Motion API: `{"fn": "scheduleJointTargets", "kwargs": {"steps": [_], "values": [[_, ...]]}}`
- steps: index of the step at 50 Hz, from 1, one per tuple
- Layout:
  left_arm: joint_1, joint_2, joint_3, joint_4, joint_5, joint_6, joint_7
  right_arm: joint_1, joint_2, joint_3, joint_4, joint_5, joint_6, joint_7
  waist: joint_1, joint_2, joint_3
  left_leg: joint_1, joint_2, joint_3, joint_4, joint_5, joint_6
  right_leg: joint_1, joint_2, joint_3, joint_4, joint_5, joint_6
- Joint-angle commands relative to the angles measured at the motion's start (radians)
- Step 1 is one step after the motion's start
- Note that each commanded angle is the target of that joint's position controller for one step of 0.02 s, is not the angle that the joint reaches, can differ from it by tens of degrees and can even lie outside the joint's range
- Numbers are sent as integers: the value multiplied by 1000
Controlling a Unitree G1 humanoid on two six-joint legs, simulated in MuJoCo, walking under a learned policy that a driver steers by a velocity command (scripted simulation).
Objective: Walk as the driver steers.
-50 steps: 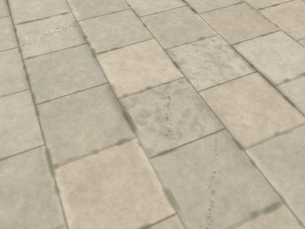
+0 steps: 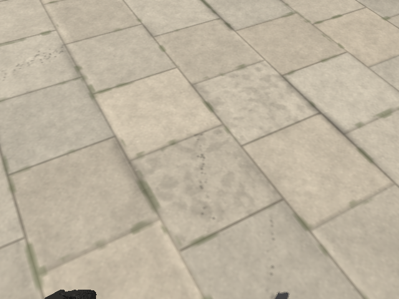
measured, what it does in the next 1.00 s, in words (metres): walks ahead, turning left: right foot, then left foot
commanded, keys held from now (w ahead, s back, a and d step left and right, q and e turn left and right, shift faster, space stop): w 0.08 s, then w+q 0.70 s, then q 0.14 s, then no key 0.08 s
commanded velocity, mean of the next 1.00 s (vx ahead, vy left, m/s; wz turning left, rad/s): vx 0.45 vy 0.00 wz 0.40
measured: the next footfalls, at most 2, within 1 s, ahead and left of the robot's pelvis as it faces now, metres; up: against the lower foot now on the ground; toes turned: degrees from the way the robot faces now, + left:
right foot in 0.12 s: +0.27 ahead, -0.13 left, +0.00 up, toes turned -1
left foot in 0.68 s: +0.53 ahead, +0.14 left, +0.00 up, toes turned +20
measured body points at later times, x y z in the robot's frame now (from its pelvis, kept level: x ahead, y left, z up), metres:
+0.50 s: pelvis +0.29 -0.04 +0.00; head +0.30 -0.03 +0.45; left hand +0.27 +0.24 -0.14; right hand +0.48 -0.27 -0.10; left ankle +0.44 +0.16 -0.68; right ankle +0.23 -0.13 -0.74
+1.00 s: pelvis +0.55 +0.07 +0.00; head +0.58 +0.10 +0.45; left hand +0.62 +0.39 -0.09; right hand +0.75 -0.16 -0.10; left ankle +0.50 +0.13 -0.74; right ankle +0.77 -0.02 -0.69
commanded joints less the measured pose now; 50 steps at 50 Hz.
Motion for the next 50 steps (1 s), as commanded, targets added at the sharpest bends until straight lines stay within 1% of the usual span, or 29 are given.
{"fn": "scheduleJointTargets", "kwargs": {"steps": [1, 3, 4, 5, 6, 7, 8, 9, 10, 11, 13, 14, 18, 23, 28, 31, 32, 33, 34, 35, 36, 37, 38, 39, 40, 42, 44, 47, 50], "values": [[-157, 66, 8, -111, -4, -25, -14, 27, -185, -44, -21, 10, -3, -10, 24, 122, 122, -80, 284, -99, -32, 367, 126, 1, 20, -1, -75, 16, -30], [-117, 98, 19, -105, -3, -29, -19, 6, -203, -54, -25, 7, 6, -10, 66, 133, 72, -16, 301, -89, 53, 574, 107, 74, 44, -11, -89, -46, -63], [-52, 123, 31, -89, -2, -27, -15, -5, -217, -59, -29, 2, 13, -11, 103, 153, 14, 4, 297, -81, 142, 763, 97, 168, 75, -33, -79, -83, -83], [88, 158, 53, -49, -3, -25, -7, -12, -210, -57, -33, -3, 23, -10, 176, 154, -78, -30, 264, -65, 318, 905, 78, 360, 106, -54, -88, -93, -111], [274, 200, 71, -4, 1, -21, 6, -21, -192, -45, -48, -11, 27, -9, 259, 134, -201, -208, 224, -59, 561, 785, 49, 664, 29, 26, -59, -101, -154], [407, 296, 95, 24, 29, -17, 11, 111, -57, -8, -65, -11, 14, 3, 216, -103, -384, -626, 55, -20, 980, 272, -21, 1090, -258, 478, -96, -324, -306], [409, 216, 70, 34, 24, -17, 7, 116, -67, -6, -39, 13, -9, 5, 220, -174, -455, -741, -12, -169, 1160, -275, -14, 1079, -344, 774, -292, -481, -329], [316, 160, 52, 30, 16, -21, 9, -1, -179, -41, -80, 48, -21, 6, 208, -119, -250, -827, 49, -182, 1218, -227, 1, 911, -308, 631, -334, -530, -262], [227, 133, 43, 20, 13, -24, 11, -76, -194, -45, -104, 54, -25, 0, 172, -63, -131, -817, 106, -143, 1182, -130, 10, 741, -278, 477, -363, -454, -226], [167, 103, 36, 23, 19, -32, 7, -109, -177, -48, -108, 38, -21, -7, 139, -14, -62, -777, 144, -131, 1124, -59, 7, 599, -237, 363, -400, -347, -204], [113, 69, 31, 36, 36, -48, 2, -53, -129, -52, -87, 27, 10, -11, 77, -57, -39, -655, 190, -140, 1062, 18, 2, 458, -173, 199, -457, -242, -175], [112, 67, 33, 47, 35, -54, 0, -39, -105, -50, -83, 27, 23, -10, 68, -49, -30, -642, 194, -133, 1057, 26, -3, 425, -166, 151, -477, -205, -184], [138, 110, 43, 86, 39, -65, 13, -136, -112, -57, -139, 18, 44, -15, 69, -14, 37, -773, 202, -156, 936, 171, -25, 417, -163, 20, -521, -106, -197], [188, 155, 47, 101, 34, -48, 37, -300, -90, -43, -199, 12, 22, 20, 126, 26, 60, -792, 179, -67, 642, 380, -30, 509, -150, -111, -525, -10, -173], [290, 183, 56, 134, 15, -3, 43, -448, -79, -29, -295, 15, 20, 58, 178, 38, 91, -883, 156, 3, 504, 294, 1, 731, -210, -161, -438, 128, -163], [262, 219, 66, 117, 9, 23, 50, -410, -120, -48, -327, 18, 26, 74, 122, -17, 21, -748, 76, 82, 488, 150, 50, 786, -218, -205, -272, 552, -130], [249, 231, 70, 109, 8, 32, 55, -332, -151, -65, -318, 19, 29, 74, 72, -39, -33, -640, 35, 106, 494, 104, 74, 779, -212, -218, -145, 694, -118], [231, 234, 69, 100, 6, 39, 60, -197, -199, -92, -291, 22, 31, 67, -7, -35, -107, -446, -8, 110, 448, 125, 108, 714, -187, -235, 44, 716, -95], [227, 218, 60, 84, 11, 34, 63, -24, -271, -130, -251, 22, 40, 47, -90, 32, -198, -141, 29, -7, 393, 148, 158, 506, -146, -236, 322, 497, -51], [330, 51, 9, 31, 48, 5, 41, -23, -388, -150, -248, 26, 39, 33, 27, 306, -276, 236, 306, -549, 353, 50, 342, 18, 53, -188, 696, -476, 16], [250, 112, 12, 13, 14, -44, 25, 4, -320, -127, -284, 12, 24, 36, -24, 203, -427, 330, 401, -877, 183, -46, 418, -124, 119, 66, 840, -642, 9], [131, 170, 30, -23, -25, -71, 15, -29, -260, -109, -277, -1, 13, 38, -48, 143, -290, 254, 366, -722, 154, 26, 347, -210, 58, 105, 821, -546, -21], [114, 158, 23, -33, -22, -83, 17, -95, -231, -101, -285, 4, 6, 38, -1, 70, -193, 104, 321, -582, 158, 124, 306, -186, 12, 100, 729, -456, -35], [120, 157, 28, -19, 2, -81, 25, -170, -199, -91, -301, 7, 5, 37, 47, 24, -126, -45, 277, -476, 148, 236, 276, -120, -22, 93, 633, -410, -27], [139, 171, 37, -14, 15, -68, 27, -223, -178, -81, -324, -6, 4, 33, 83, 44, -91, -154, 250, -409, 133, 388, 264, -43, -41, 95, 587, -383, -13], [170, 157, 40, -18, 31, -39, 29, -250, -196, -83, -338, -7, 5, 24, 120, 40, -70, -274, 223, -330, 127, 626, 260, 32, -34, 73, 513, -372, 30], [148, 122, 31, -35, 41, -21, 37, -236, -232, -94, -334, -5, 10, 9, 124, 50, -61, -359, 182, -245, 140, 772, 246, 68, -1, 41, 382, -309, 67], [73, 91, 16, -57, 37, -13, 37, -217, -240, -98, -326, 7, 37, -13, 93, 113, -94, -405, 108, -165, 189, 733, 176, 154, 60, 17, 137, -95, 83], [9, 101, 16, -76, 27, -13, 22, -169, -222, -90, -303, 6, 53, -22, 48, 145, -120, -367, 125, -205, 221, 576, 135, 203, 83, 29, 1, 54, 72]]}}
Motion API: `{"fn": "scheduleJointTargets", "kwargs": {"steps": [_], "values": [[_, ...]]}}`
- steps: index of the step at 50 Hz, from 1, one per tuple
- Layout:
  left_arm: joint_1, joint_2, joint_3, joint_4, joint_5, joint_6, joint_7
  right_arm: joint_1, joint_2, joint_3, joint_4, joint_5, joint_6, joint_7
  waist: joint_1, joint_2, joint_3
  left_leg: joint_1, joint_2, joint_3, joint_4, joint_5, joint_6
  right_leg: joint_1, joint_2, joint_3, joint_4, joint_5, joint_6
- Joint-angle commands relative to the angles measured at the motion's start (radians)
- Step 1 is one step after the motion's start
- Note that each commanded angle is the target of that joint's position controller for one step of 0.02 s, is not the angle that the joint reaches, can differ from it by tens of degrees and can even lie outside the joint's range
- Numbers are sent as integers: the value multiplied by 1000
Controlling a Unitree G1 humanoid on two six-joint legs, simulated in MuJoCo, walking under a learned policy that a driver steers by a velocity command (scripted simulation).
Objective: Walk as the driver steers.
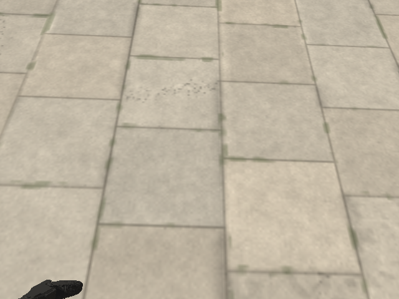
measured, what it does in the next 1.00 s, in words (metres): walks ahead, turning right: right foot, then left foot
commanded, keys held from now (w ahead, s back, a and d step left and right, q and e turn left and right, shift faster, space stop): no key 0.22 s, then e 0.68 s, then w+e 0.08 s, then w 0.02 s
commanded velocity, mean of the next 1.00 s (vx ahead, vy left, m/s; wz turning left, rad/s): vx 0.06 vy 0.00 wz -0.23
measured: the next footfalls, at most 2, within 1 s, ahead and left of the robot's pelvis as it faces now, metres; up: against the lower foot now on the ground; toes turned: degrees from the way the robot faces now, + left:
right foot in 0.12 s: +0.24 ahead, -0.13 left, +0.00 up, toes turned +5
left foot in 0.44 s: +0.15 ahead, +0.10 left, +0.00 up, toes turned -4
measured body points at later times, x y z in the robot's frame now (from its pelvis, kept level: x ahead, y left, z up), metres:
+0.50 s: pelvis +0.11 -0.02 -0.01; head +0.14 -0.01 +0.44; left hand +0.25 +0.25 -0.13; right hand +0.22 -0.31 -0.12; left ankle +0.11 +0.11 -0.75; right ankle +0.19 -0.13 -0.74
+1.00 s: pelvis +0.12 -0.06 +0.00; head +0.15 -0.10 +0.45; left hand +0.35 +0.16 -0.09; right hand +0.18 -0.39 -0.11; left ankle +0.16 +0.09 -0.67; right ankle +0.12 -0.15 -0.74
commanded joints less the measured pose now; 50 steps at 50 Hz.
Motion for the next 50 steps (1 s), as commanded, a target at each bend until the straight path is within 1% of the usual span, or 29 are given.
{"fn": "scheduleJointTargets", "kwargs": {"steps": [1, 5, 6, 7, 8, 9, 10, 12, 15, 18, 22, 23, 24, 25, 26, 27, 29, 33, 36, 38, 39, 40, 41, 42, 43, 45, 46, 48, 50], "values": [[4, 66, 14, -52, -4, -4, -11, 13, -141, -35, -48, 0, 0, -16, 7, 144, -152, -19, 206, -109, -7, 475, 98, 212, 66, -55, -104, 121, -7], [87, 107, 35, -32, 19, -27, -15, -27, -98, -18, -44, -8, -1, -20, 70, 145, -150, 56, 207, -173, 171, 423, 58, 305, 44, -49, -256, 167, -87], [113, 146, 40, -36, 37, -34, -9, -4, -64, -7, -55, -22, -6, -18, 66, 72, -211, 14, 135, -143, 292, 309, 14, 451, -53, 28, -247, 498, -128], [134, 178, 40, -45, 60, -28, -2, 138, -35, 4, -40, -22, -11, -18, 14, -106, -306, -158, 34, -89, 509, -110, -49, 692, -246, 231, -189, 844, -288], [178, 104, 26, -20, 35, -13, -6, 180, -68, 7, -32, -17, -4, -14, 27, -228, -389, -244, 21, -76, 667, -492, -102, 742, -362, 430, -236, 751, -406], [153, 67, 12, -25, 5, -2, -14, 156, -135, -11, -20, -5, 14, -13, 35, -121, -343, -277, 62, -103, 734, -493, -123, 680, -339, 443, -268, 464, -393], [120, 61, 9, -28, -1, 11, -16, 81, -144, -17, -21, 0, 38, -19, 44, -62, -276, -308, 85, -77, 769, -445, -143, 618, -290, 388, -296, 222, -347], [39, 56, -1, -33, 7, 31, -20, 28, -123, -17, -20, -12, 76, -28, 28, -56, -164, -269, 134, -38, 662, -356, -157, 432, -209, 294, -377, -79, -284], [20, 108, 21, -27, 3, 60, -11, 15, -57, 1, -8, -20, 69, -31, 31, -136, -114, -125, 104, 55, 400, -282, -156, 320, -92, 174, -407, -140, -247], [58, 147, 41, -26, -15, 71, 1, 8, -75, -8, 7, -12, 54, -37, 49, -121, -158, -94, 86, 57, 285, -168, -137, 383, -122, 235, -397, -156, -273], [52, 128, 44, -33, -36, 94, 22, 18, -79, -16, 18, -18, 37, -33, 22, -108, -144, 27, 87, 68, 71, -26, -73, 302, -82, 251, -370, -266, -218], [56, 108, 39, -39, -34, 94, 25, 36, -112, -25, 13, -28, 32, -35, 17, -60, -148, 93, 168, 10, 38, -23, -35, 225, -51, 221, -312, -294, -181], [32, 75, 36, -68, -31, 90, 22, 39, -175, -44, 26, -37, 35, -36, 39, 140, -103, 56, 260, -97, -15, -91, 33, 130, 55, 69, -198, -361, -126], [22, 81, 37, -72, -28, 84, 17, 9, -172, -46, 8, -46, 32, -36, 28, 261, -72, 23, 385, -224, -99, 7, 109, 87, 132, -37, -21, -399, -88], [45, 102, 51, -66, -24, 80, 12, -54, -156, -40, -23, -62, 22, -41, 33, 279, -79, 26, 474, -268, -100, 208, 162, 57, 113, -47, 195, -503, -66], [91, 125, 66, -39, -29, 86, 11, -85, -131, -31, -42, -59, 12, -47, 49, 210, -98, 44, 470, -229, -72, 372, 170, 45, 107, -19, 346, -528, -49], [142, 95, 64, -20, -30, 107, 13, -136, -119, -28, -49, -22, 1, -49, 74, 145, -98, 111, 426, -110, -16, 507, 123, -14, 74, -9, 415, -457, -19], [63, 43, 38, -76, -38, 121, -10, -99, -144, -39, -29, -16, 25, -47, 20, 195, -108, 149, 377, 26, 6, 517, 108, 57, 44, -101, 224, -363, 18], [51, 71, 43, -109, -40, 125, -32, -86, -184, -52, -23, -9, 36, -41, 6, 224, -124, 128, 403, 50, 28, 494, 105, 181, 52, -155, 69, -349, -6], [97, 87, 54, -105, -36, 130, -38, -108, -191, -55, -21, 9, 32, -35, 37, 214, -123, 100, 408, 71, 82, 451, 79, 271, 70, -188, -80, -253, -41], [142, 96, 62, -91, -31, 132, -33, -106, -177, -51, -14, 17, 26, -31, 59, 193, -129, 58, 387, 104, 145, 401, 42, 363, 94, -196, -188, -156, -69], [186, 140, 80, -86, -28, 131, -19, -44, -145, -44, 10, 7, 16, -22, 67, 90, -157, -36, 335, 176, 286, 270, -30, 514, 69, -111, -274, 40, -110], [227, 289, 114, -106, -17, 129, 3, -51, -71, -18, -36, -51, 9, -15, 52, -235, -193, -352, 208, 249, 619, -262, -147, 733, -217, 288, -259, 530, -252], [252, 274, 99, -116, 13, 108, -10, -153, -84, -17, -73, -41, 3, -19, 120, -218, -265, -457, 106, 84, 810, -528, -167, 686, -360, 471, -291, 611, -460], [229, 237, 88, -118, 15, 88, -17, -184, -125, -29, -74, -17, 8, -22, 125, -104, -231, -476, 132, 29, 884, -482, -158, 657, -316, 396, -309, 507, -452], [136, 181, 76, -120, -18, 78, -1, -177, -128, -35, -52, -17, 17, -39, 78, -33, -155, -486, 161, 16, 820, -320, -145, 585, -204, 270, -312, 301, -338], [122, 164, 69, -119, -33, 83, 8, -158, -142, -41, -51, -24, 19, -43, 60, -42, -161, -451, 170, 14, 762, -252, -145, 546, -169, 251, -340, 133, -315], [133, 150, 64, -126, -32, 89, 20, -146, -121, -38, -52, -17, 10, -27, 57, -83, -161, -413, 149, 34, 675, -150, -143, 508, -122, 269, -413, -254, -308], [140, 148, 62, -131, -27, 83, 28, -168, -106, -32, -58, -7, -5, -14, 68, -115, -128, -408, 137, 45, 535, -112, -142, 497, -120, 296, -463, -422, -310]]}}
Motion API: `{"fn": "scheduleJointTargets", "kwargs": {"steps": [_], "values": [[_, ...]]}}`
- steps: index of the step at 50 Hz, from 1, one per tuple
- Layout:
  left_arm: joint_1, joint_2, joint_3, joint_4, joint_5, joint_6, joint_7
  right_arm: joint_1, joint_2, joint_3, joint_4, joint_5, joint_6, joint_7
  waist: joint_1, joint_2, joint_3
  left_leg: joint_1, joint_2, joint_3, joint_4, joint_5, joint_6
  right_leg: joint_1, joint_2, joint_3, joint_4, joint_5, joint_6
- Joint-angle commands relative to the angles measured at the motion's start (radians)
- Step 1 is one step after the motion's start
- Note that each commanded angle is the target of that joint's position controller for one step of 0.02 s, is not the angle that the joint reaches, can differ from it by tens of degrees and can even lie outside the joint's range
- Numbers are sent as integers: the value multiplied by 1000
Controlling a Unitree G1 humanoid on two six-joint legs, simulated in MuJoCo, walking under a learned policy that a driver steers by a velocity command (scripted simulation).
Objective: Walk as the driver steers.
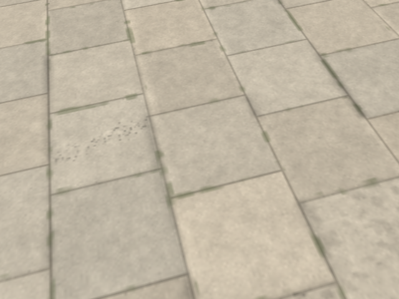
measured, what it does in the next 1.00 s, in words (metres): walks ahead, turning left: left foot, then right foot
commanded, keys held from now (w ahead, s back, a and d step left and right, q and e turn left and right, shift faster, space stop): w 0.04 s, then w+q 0.48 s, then q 0.24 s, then no key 0.24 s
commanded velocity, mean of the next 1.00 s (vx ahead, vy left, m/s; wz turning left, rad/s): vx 0.28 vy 0.00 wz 0.26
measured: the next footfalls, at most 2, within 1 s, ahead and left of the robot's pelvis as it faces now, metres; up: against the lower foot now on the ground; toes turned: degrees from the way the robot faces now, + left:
left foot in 0.28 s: +0.12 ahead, +0.14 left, +0.00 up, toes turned +0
right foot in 0.72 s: +0.44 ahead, -0.03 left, +0.00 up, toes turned +19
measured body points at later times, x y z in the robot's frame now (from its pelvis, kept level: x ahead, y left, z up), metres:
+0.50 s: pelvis +0.14 +0.06 +0.01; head +0.16 +0.09 +0.46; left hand +0.29 +0.33 -0.09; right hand +0.18 -0.21 -0.10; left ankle +0.08 +0.14 -0.74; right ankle +0.21 -0.10 -0.68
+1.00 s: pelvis +0.31 +0.04 +0.00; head +0.34 +0.06 +0.44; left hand +0.35 +0.34 -0.11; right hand +0.54 -0.17 -0.10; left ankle +0.28 +0.18 -0.71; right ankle +0.40 -0.04 -0.74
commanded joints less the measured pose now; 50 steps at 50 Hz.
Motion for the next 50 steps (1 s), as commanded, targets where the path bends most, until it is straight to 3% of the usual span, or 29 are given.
{"fn": "scheduleJointTargets", "kwargs": {"steps": [1, 4, 9, 12, 14, 15, 16, 17, 18, 20, 22, 26, 28, 31, 34, 35, 36, 37, 38, 39, 40, 41, 42, 44, 46, 48, 50], "values": [[-10, 157, 41, -68, 1, -21, 19, -36, -71, -14, -75, 6, -35, 14, 12, -182, -88, -71, 8, -22, -176, 83, 2, 148, -232, 324, -240, -256, -168], [23, 158, 36, -47, 8, -36, 15, -40, -48, 0, -67, 6, -61, 34, 35, -182, -84, 11, 15, 5, -323, 128, 10, 131, -240, 290, -238, -225, -159], [61, 187, 33, -19, 8, -52, -10, -52, -66, 9, -77, 28, -81, 53, 57, -165, -15, 73, 21, 37, -417, 116, 73, 72, -288, 309, -253, -333, -159], [37, 173, 25, -11, 1, -53, -18, 25, -59, 13, -51, 27, -90, 60, 4, -134, -13, 217, -1, 72, -510, 152, 123, 10, -268, 249, -207, -355, -128], [21, 117, 6, -12, 13, -57, -20, 151, -74, 7, -10, 30, -90, 55, -52, -90, -30, 373, 13, 21, -557, 105, 156, -71, -209, 164, -74, -323, -81], [-9, 52, -14, -33, 28, -67, -22, 246, -129, -4, 3, 27, -91, 48, -75, 74, -44, 468, 162, -221, -678, 21, 216, -176, -110, 27, 210, -225, -16], [-43, 74, -6, -96, 12, -91, -19, 313, -245, -37, 13, 16, -92, 59, -78, 306, -25, 593, 325, -639, -824, -192, 372, -463, 4, -78, 469, -308, 35], [-70, 142, 10, -96, -3, -111, -16, 312, -183, -21, 1, 11, -101, 67, -94, 196, 10, 603, 354, -719, -854, -256, 396, -574, -38, 10, 605, -351, 31], [-71, 150, 14, -90, -11, -123, -23, 284, -143, -9, -14, 7, -106, 65, -78, 137, 26, 606, 317, -639, -841, -209, 368, -605, -75, 37, 643, -251, 21], [-87, 127, 12, -80, 18, -135, -30, 252, -121, -1, -33, 12, -98, 59, -65, 49, 19, 592, 248, -496, -833, 0, 329, -589, -104, 21, 588, -123, 33], [-103, 99, 12, -83, 27, -137, -37, 251, -103, 6, -38, 15, -84, 45, -50, 62, 1, 542, 188, -386, -842, 183, 303, -500, -102, 1, 482, -43, 63], [-192, 43, -5, -92, 21, -130, -40, 267, -122, -2, -32, 18, -64, 17, -68, 75, 7, 424, 119, -253, -833, 356, 276, -351, -53, -36, 237, 120, 119], [-252, 36, -8, -107, 19, -129, -42, 281, -137, -9, -22, 18, -50, 9, -81, 93, 25, 368, 96, -226, -788, 492, 254, -273, -18, -46, 131, 186, 126], [-266, 64, 4, -114, 14, -126, -44, 310, -149, -20, -9, 29, -27, -1, -76, 107, -7, 360, 106, -271, -709, 568, 216, -162, 12, -26, 63, 235, 113], [-170, 116, 29, -91, 16, -127, -34, 233, -146, -27, -44, 32, -18, -10, -8, 126, -50, 390, 103, -329, -585, 648, 169, -38, -3, 1, 2, 213, 68], [-90, 137, 39, -74, 27, -130, -25, 200, -127, -23, -63, 32, -20, -8, 39, 107, -105, 373, 54, -304, -473, 686, 134, 89, -32, -6, -63, 309, 38], [35, 189, 49, -63, 48, -132, -16, 189, -72, -6, -99, 15, -21, -4, 82, 17, -260, 258, -10, -269, -236, 488, 96, 363, -190, 114, -6, 508, -26], [68, 219, 45, -63, 61, -113, -10, 392, 36, 22, -87, -8, -20, 0, -14, -281, -408, -1, -153, -189, 72, -361, 41, 652, -472, 410, 76, 901, -171], [60, 198, 46, -57, 37, -92, -19, 496, -80, 7, -66, 23, -17, 5, -32, -341, -477, -75, -92, -175, 253, -340, 21, 624, -548, 600, 3, 641, -248], [-5, 119, 27, -83, 29, -81, -15, 394, -140, -13, -54, 36, -3, -1, -10, -208, -330, -124, -50, -144, 306, -245, -4, 498, -462, 472, -45, 488, -214], [-56, 76, 12, -80, 24, -71, -13, 301, -156, -18, -69, 29, 11, -7, -3, -125, -226, -131, -26, -98, 281, -178, -17, 374, -396, 332, -68, 429, -178], [-89, 64, 3, -75, 27, -64, -15, 260, -147, -20, -75, 19, 25, -13, -12, -102, -168, -100, -5, -88, 263, -145, -28, 263, -349, 258, -87, 433, -169], [-115, 71, 2, -61, 36, -62, -15, 251, -123, -16, -86, 15, 35, -13, -35, -116, -129, -39, 10, -83, 218, -122, -29, 156, -318, 200, -116, 431, -167], [-132, 81, 6, -31, 46, -69, -17, 250, -59, 4, -94, 9, 39, -13, -53, -145, -105, 58, 9, -45, 75, -98, -24, 55, -279, 111, -152, 480, -175], [-142, 92, 9, -10, 39, -70, -16, 220, -33, 18, -106, -3, 33, -11, -51, -146, -130, 121, 20, -33, -75, -63, -19, 53, -290, 80, -151, 551, -193], [-149, 113, 14, 4, 29, -61, -15, 183, -35, 26, -116, -4, 32, -2, -38, -157, -157, 190, 28, -21, -206, 21, -7, 56, -298, 66, -156, 517, -196], [-137, 130, 16, 17, 20, -48, -16, 155, -56, 25, -122, 1, 37, 7, -26, -156, -154, 243, 21, -6, -300, 77, 6, 52, -301, 74, -161, 361, -187]]}}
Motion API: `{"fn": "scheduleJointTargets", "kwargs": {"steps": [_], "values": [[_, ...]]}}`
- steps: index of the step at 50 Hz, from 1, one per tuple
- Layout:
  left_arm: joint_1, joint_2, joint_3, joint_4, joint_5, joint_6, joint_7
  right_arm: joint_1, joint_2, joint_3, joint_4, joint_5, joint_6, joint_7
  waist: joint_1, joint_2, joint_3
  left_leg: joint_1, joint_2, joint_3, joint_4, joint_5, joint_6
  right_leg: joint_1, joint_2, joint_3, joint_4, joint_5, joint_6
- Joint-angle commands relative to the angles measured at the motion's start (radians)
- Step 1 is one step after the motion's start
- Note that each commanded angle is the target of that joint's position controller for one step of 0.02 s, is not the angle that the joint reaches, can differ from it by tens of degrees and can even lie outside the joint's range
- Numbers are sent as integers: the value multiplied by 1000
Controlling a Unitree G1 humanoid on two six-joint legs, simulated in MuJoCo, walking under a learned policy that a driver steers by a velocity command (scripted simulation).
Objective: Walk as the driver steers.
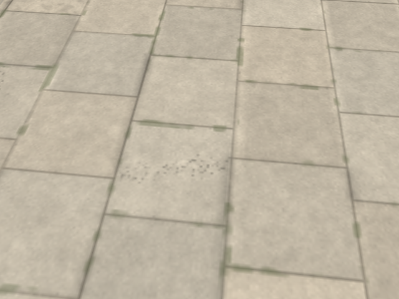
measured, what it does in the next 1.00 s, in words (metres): steps on the spot: left foot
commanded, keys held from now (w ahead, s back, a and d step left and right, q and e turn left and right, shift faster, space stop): no key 1.00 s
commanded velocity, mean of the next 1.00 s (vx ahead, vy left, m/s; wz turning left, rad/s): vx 0.02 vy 0.00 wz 0.05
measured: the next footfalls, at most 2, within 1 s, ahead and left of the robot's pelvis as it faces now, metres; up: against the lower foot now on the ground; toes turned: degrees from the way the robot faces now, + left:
left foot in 0.08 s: +0.09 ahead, +0.14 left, +0.00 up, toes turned -1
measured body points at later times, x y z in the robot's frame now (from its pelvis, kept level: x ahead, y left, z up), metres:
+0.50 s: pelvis +0.05 +0.03 +0.00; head +0.06 +0.03 +0.45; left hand +0.14 +0.30 -0.13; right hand +0.20 -0.22 -0.10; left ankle +0.05 +0.14 -0.74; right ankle +0.06 -0.11 -0.74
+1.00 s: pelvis +0.06 +0.02 +0.00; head +0.06 +0.03 +0.45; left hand +0.12 +0.29 -0.15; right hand +0.15 -0.23 -0.13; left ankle +0.05 +0.14 -0.74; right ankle +0.06 -0.11 -0.74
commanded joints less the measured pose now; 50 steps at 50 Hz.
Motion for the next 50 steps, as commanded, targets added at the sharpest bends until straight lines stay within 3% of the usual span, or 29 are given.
{"fn": "scheduleJointTargets", "kwargs": {"steps": [1, 3, 4, 5, 6, 7, 8, 11, 13, 18, 32, 50], "values": [[-76, 161, 34, -61, -14, -1, 1, 98, -62, -11, -35, 0, 2, 12, -42, -139, -189, 220, -1, 24, -157, 111, 24, 40, -252, 189, -108, 171, -206], [-77, 133, 17, -47, -22, 4, -3, 93, -61, -12, -32, -11, 2, 17, -64, -118, -156, 336, -19, 38, -328, 208, 62, -32, -214, 178, -76, -34, -146], [-37, 97, 2, -27, -17, 1, -7, 73, -77, -12, -49, -21, 2, 15, -63, -87, -141, 391, 19, -16, -409, 270, 90, -76, -182, 166, -54, -131, -78], [-3, 61, -13, -27, 8, -4, -14, 58, -140, -18, -75, -30, 2, 6, -25, 46, -151, 427, 167, -184, -459, 406, 140, -119, -107, 94, 66, -242, 0], [51, 39, -14, -19, 5, -3, -8, -13, -134, -12, -66, -38, -2, 11, 40, 214, -147, 222, 214, -226, -495, 200, 217, 6, -46, 25, 71, -262, 46], [21, 93, -6, -6, 11, 4, -1, -71, -72, 2, -93, -34, -12, 21, 16, 164, -101, 158, 146, -185, -516, 33, 198, 64, -47, 34, 70, -179, 68], [3, 99, -3, -2, 13, 6, 1, -66, -45, 11, -80, -41, -22, 26, 9, 151, -86, 144, 106, -152, -509, -32, 158, 81, -47, 35, 56, -121, 72], [27, 123, 2, 30, 8, 9, 5, -29, -64, 9, -67, -29, -37, 29, -2, 81, -45, 155, 62, -107, -463, 60, 114, 63, -67, 54, 29, -83, 54], [31, 111, -1, 48, 4, 1, 2, -6, -60, 9, -60, -24, -39, 26, -11, 34, -68, 201, 51, -88, -421, 156, 114, 61, -70, 55, 24, -58, 50], [35, 105, -3, 87, -3, 1, 8, -7, -43, 9, -62, -20, -38, 23, -12, -6, -102, 237, 34, -64, -382, 299, 121, 90, -76, 57, 36, 2, 53], [25, 113, 0, 182, -9, 28, 34, 33, -30, -3, 10, -15, -45, 21, -1, -7, -92, 233, 13, -33, -391, 364, 110, 141, -82, 64, 42, 36, 47], [31, 93, 2, 296, -10, 34, 49, 68, -22, -3, 167, -8, -48, 3, -1, -14, -57, 238, -2, -8, -429, 294, 98, 131, -70, 57, 7, -8, 49]]}}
